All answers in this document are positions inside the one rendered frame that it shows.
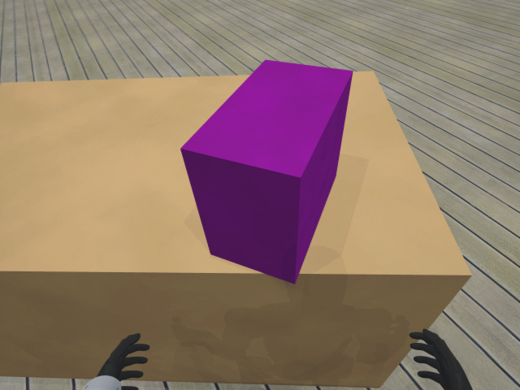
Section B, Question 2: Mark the robot left hand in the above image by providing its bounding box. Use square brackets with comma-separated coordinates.
[97, 333, 150, 390]

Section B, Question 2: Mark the carton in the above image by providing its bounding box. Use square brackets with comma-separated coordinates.
[180, 60, 353, 284]

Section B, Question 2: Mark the pedestal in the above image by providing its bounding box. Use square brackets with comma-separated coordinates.
[0, 71, 472, 388]

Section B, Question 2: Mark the robot right hand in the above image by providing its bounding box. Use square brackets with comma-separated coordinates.
[409, 328, 473, 390]

